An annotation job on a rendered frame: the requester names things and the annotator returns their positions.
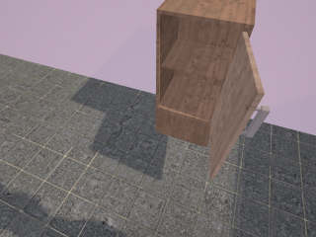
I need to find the cupboard door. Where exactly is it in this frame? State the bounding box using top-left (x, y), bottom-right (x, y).
top-left (209, 32), bottom-right (265, 180)

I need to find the handle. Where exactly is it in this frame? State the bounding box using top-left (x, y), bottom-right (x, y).
top-left (241, 106), bottom-right (271, 138)

